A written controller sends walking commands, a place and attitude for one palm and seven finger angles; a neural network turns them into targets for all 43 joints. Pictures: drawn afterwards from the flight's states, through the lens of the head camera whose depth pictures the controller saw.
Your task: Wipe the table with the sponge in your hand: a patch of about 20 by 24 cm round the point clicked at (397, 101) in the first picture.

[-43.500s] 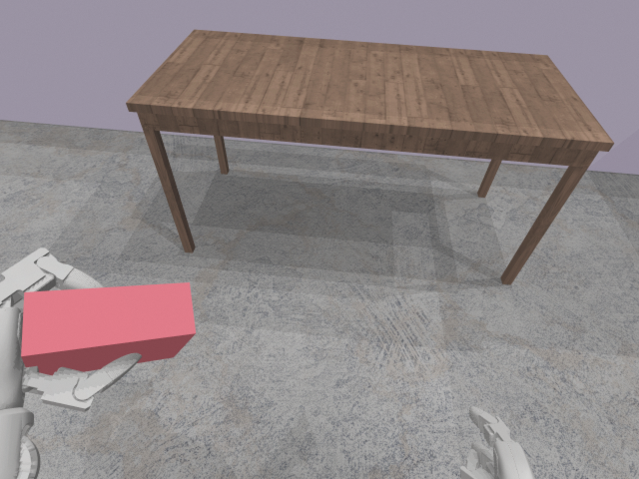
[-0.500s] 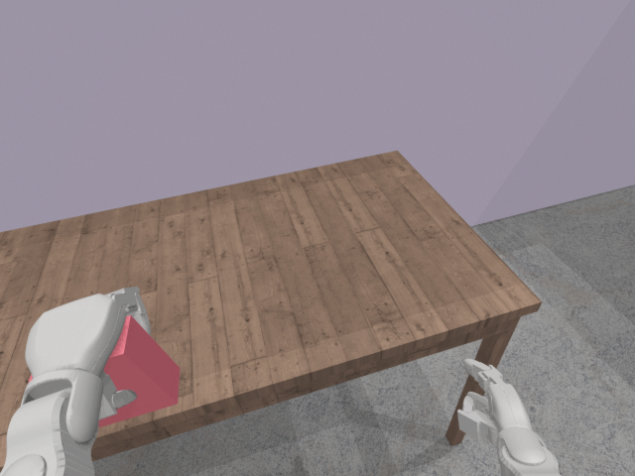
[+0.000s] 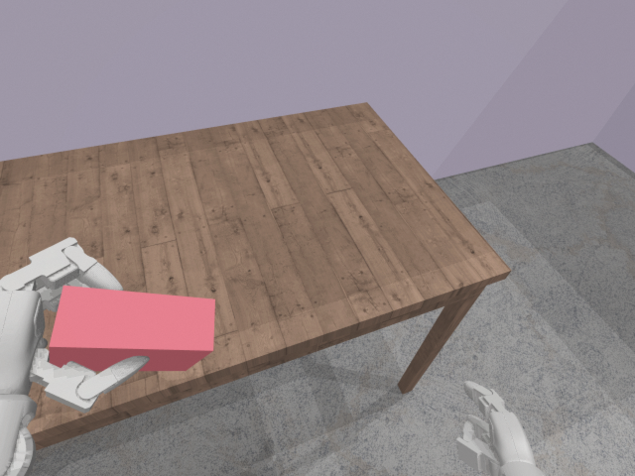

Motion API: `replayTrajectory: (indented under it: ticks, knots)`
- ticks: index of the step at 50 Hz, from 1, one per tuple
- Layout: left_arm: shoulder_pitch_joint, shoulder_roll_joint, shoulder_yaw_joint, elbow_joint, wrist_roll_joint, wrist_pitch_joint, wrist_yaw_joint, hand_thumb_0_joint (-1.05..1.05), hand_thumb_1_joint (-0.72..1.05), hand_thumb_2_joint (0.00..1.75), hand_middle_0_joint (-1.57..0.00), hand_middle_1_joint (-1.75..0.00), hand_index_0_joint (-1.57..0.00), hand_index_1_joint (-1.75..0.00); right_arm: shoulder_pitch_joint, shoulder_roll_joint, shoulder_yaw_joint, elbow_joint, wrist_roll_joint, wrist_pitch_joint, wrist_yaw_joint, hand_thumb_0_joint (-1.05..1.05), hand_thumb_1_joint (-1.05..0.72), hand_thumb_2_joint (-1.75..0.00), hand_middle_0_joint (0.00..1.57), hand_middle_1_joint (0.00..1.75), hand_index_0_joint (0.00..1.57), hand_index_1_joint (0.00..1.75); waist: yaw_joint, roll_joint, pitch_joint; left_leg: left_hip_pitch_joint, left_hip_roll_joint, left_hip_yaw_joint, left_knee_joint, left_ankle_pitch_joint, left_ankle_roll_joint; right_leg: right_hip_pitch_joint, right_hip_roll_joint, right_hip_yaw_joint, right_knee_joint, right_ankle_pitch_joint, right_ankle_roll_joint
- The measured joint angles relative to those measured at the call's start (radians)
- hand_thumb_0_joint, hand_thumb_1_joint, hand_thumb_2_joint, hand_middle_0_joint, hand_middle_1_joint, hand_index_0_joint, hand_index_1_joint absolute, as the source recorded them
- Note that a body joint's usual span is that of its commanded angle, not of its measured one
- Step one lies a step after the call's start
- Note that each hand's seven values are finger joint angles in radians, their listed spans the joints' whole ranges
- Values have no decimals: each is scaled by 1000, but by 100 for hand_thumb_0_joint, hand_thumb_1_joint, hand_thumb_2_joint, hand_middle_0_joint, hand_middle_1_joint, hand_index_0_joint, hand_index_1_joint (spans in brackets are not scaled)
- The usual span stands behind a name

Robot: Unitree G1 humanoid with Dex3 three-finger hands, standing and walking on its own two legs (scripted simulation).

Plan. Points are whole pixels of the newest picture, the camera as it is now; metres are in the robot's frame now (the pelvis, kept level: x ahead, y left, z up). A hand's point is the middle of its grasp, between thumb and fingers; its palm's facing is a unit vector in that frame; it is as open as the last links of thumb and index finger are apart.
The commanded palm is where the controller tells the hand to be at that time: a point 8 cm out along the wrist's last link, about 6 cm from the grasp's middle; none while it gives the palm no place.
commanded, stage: step back with the hand held close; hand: left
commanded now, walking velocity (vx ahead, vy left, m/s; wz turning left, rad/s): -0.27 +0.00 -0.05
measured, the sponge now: (157, 335) +0.23 +0.19 +0.11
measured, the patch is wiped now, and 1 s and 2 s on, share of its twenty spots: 0.95 0.95 0.95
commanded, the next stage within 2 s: stop stepping back and stand still in 1.12 s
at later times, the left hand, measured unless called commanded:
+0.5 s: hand (15, 384) +0.15 +0.26 +0.16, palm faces +0.36 -0.85 -0.38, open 9.4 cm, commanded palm +0.10 +0.31 +0.18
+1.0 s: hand out of the picture +0.08 +0.25 +0.17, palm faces +0.28 -0.89 -0.36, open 9.4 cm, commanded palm +0.03 +0.31 +0.18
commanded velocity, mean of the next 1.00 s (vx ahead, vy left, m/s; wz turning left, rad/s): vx -0.33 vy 0.00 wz -0.07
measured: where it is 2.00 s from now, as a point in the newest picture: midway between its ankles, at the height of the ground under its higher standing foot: outside the picture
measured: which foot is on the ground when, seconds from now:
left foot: down 0.00-0.92, up 0.94-1.00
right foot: down 0.00-0.60, up 0.62-0.86, down 0.88-1.00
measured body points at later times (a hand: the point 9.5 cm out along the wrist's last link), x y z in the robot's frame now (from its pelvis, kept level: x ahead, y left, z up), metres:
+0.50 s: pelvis -0.05 +0.02 -0.01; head -0.05 +0.05 +0.44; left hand +0.13 +0.30 +0.18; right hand +0.13 -0.22 -0.08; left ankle +0.02 +0.11 -0.73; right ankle +0.01 -0.10 -0.73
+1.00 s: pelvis -0.14 +0.03 -0.01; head -0.12 +0.07 +0.44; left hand +0.06 +0.30 +0.19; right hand +0.03 -0.19 -0.08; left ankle -0.07 +0.11 -0.70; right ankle -0.17 -0.12 -0.73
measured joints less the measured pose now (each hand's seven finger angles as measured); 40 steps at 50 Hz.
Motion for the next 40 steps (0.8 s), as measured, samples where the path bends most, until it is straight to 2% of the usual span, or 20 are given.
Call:
replayTrajectory:
  ticks: [4, 8, 15, 20, 24, 27, 29, 31, 34, 36, 38, 40]
  knots:
    - [74, 16, 40, -49, -14, -48, 17, -1, -48, 107, -79, -142, -83, -141, 48, -16, -35, 51, -2, 9, -9, 1, -91, -90, 21, 29, 20, 30, -15, 5, -15, -39, -13, 7, 29, -8, 15, -39, -13, 5, 30, -10, 17]
    - [79, 32, 74, -12, -14, -63, 34, -1, -48, 107, -79, -142, -83, -141, 75, -16, -51, 87, 0, 4, -19, 2, -91, -90, 21, 29, 20, 30, -18, 4, -30, -54, -28, 21, 32, 0, 28, -64, -29, 17, 53, -11, 31]
    - [24, -9, 60, 55, 14, -62, 44, -1, -48, 107, -79, -142, -83, -141, 72, 9, -30, 86, -15, -54, -16, 2, -91, -90, 21, 29, 20, 30, -22, 3, -39, -62, -37, 34, 19, 31, 38, -86, -28, 45, 70, 2, 39]
    - [12, -20, 42, 27, 33, -99, 34, -1, -48, 107, -79, -142, -83, -141, 48, 17, -22, 69, -17, -71, -4, 2, -91, -90, 21, 30, 20, 30, -26, 20, -46, -110, -19, 14, 79, -14, 33, -102, -10, 19, 66, 24, 27]
    - [16, -10, 36, -6, 20, -127, 40, -1, -48, 107, -79, -142, -83, -141, 35, 11, -34, 65, -15, -67, 0, 2, -91, -90, 21, 30, 20, 30, -36, 12, -52, -164, -5, 17, 145, -91, 8, -129, -18, -14, 93, 18, 21]
    - [18, -6, 38, -20, 14, -138, 44, -1, -48, 107, -79, -142, -83, -141, 26, -3, -45, 63, -12, -55, -4, 1, -91, -90, 21, 30, 20, 30, -39, 4, -42, -179, 10, 39, 150, -18, 8, -145, -30, -31, 128, 9, 30]
    - [26, -2, 50, -21, 14, -139, 46, -1, -48, 107, -79, -142, -83, -141, 25, -9, -50, 55, -9, -51, -9, 2, -91, -90, 21, 30, 20, 30, -32, -3, -39, -184, 14, 53, 147, 41, 27, -157, -35, -30, 148, 5, 39]
    - [31, -1, 71, -12, 23, -138, 50, -1, -48, 107, -79, -142, -83, -141, 24, -8, -51, 49, -11, -59, -13, 2, -91, -90, 21, 30, 20, 30, -19, -10, -34, -188, 16, 65, 153, 37, 42, -171, -30, -14, 171, -20, 43]
    - [2, -4, 98, 15, 53, -127, 53, -1, -49, 107, -79, -141, -83, -141, 25, 7, -54, 52, -26, -89, -10, 2, -91, -90, 21, 29, 20, 30, -8, -4, -25, -186, 22, 66, 130, 56, 52, -198, 4, 31, 369, -116, 54]
    - [-31, -14, 101, 21, 57, -118, 56, -1, -49, 107, -79, -141, -83, -141, 27, 21, -51, 64, -28, -106, 0, 2, -91, -90, 21, 29, 20, 30, 7, -3, -26, -182, 27, 68, 96, 84, 51, -179, 15, 43, 443, -157, 56]
    - [-54, -30, 99, 13, 51, -117, 62, -1, -49, 107, -79, -142, -83, -141, 24, 38, -39, 77, -28, -120, 8, 1, -91, -90, 21, 29, 20, 30, 20, -8, -31, -178, 35, 78, 55, 114, 48, -136, 13, 48, 419, -184, 55]
    - [-71, -49, 88, 3, 45, -121, 64, -1, -48, 107, -79, -142, -83, -141, 15, 52, -24, 85, -28, -130, 16, 1, -91, -90, 21, 29, 20, 30, 23, -11, -34, -182, 42, 87, 18, 145, 44, -82, 9, 55, 333, -190, 51]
